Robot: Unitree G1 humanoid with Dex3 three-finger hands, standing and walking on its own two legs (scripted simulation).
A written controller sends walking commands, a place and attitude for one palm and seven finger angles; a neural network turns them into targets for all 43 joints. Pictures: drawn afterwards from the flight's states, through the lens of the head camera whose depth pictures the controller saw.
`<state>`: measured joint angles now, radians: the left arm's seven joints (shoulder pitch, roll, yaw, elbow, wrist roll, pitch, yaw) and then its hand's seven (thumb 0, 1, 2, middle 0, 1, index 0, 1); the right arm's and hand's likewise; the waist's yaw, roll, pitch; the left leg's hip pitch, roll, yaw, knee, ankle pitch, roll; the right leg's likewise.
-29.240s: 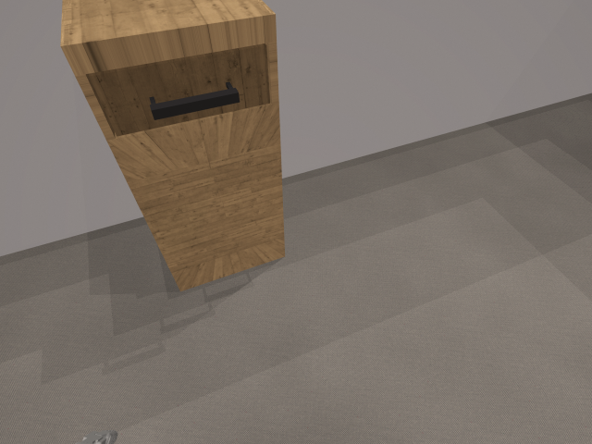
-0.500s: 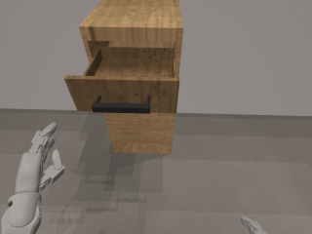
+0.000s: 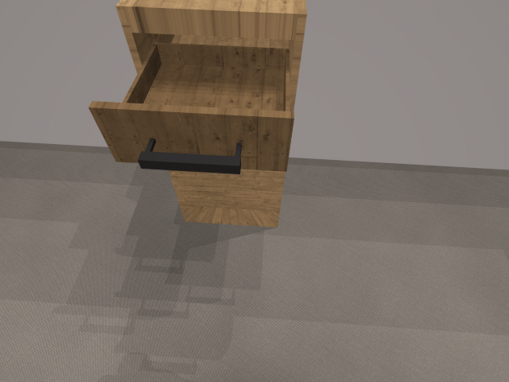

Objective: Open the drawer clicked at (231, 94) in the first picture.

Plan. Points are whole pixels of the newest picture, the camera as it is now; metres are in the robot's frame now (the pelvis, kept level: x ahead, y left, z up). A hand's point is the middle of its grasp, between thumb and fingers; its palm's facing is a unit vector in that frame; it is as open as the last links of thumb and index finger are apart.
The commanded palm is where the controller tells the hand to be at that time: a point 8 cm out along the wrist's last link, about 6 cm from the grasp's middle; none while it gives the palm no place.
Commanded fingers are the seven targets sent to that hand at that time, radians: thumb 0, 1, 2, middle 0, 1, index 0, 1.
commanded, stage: let the arm hang, fingers relaxed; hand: left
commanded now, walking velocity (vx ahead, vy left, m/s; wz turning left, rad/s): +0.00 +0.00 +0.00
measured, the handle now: (192, 154) +0.51 +0.16 +0.02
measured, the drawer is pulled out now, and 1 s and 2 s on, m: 0.29 0.29 0.29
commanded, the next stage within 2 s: look to check the result in 0.50 s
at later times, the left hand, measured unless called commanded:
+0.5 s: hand out of the picture +0.03 +0.16 -0.17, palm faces +0.01 -0.98 -0.21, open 7.3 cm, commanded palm none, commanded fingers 0.00 0.90 0.90 -0.20 -0.30 -0.20 -0.30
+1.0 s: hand out of the picture +0.02 +0.15 -0.17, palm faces +0.02 -0.98 -0.19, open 7.4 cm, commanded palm none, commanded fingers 0.00 0.90 0.90 -0.20 -0.30 -0.20 -0.30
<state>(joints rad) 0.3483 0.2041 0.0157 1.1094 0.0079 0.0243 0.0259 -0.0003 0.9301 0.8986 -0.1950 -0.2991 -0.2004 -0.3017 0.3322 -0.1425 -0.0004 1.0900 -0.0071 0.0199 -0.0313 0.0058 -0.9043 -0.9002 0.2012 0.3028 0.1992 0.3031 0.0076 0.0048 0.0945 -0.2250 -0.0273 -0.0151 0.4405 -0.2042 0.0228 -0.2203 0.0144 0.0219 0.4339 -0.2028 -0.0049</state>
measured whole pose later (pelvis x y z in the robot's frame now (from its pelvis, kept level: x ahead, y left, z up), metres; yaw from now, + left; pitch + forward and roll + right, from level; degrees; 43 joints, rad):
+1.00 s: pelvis +0.01 -0.02 +0.00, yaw -1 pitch -2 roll +0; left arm 0.27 0.13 0.01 1.13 0.01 0.00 0.04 0.00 0.91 0.90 -0.20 -0.30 -0.20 -0.30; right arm 0.27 -0.12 -0.01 1.13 -0.01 0.01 -0.04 0.00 -0.91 -0.90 0.20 0.30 0.20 0.30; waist -0.01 0.01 0.08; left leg -0.16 0.01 -0.01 0.42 -0.22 -0.01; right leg -0.16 0.05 0.03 0.41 -0.21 -0.03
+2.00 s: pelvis +0.02 -0.01 +0.00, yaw -1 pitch -2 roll +0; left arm 0.18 0.22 0.03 1.12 0.01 -0.01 0.02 0.00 0.91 0.90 -0.20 -0.30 -0.20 -0.30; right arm 0.18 -0.21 -0.02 1.12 -0.01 0.00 -0.03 0.00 -0.90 -0.90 0.20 0.30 0.20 0.30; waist -0.01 0.01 0.08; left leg -0.13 0.00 0.00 0.36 -0.20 0.00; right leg -0.14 0.04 0.04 0.37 -0.20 -0.03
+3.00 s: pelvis +0.05 -0.02 +0.00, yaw -1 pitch -1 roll +0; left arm 0.22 0.22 0.03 1.12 0.01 0.00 0.00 0.00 0.91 0.90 -0.20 -0.30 -0.20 -0.30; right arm 0.22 -0.20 -0.01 1.14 -0.02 0.01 -0.01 0.00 -0.90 -0.90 0.20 0.30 0.20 0.30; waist 0.00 0.00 0.05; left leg -0.12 0.01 -0.01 0.44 -0.29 -0.01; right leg -0.12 0.05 0.02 0.43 -0.29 -0.04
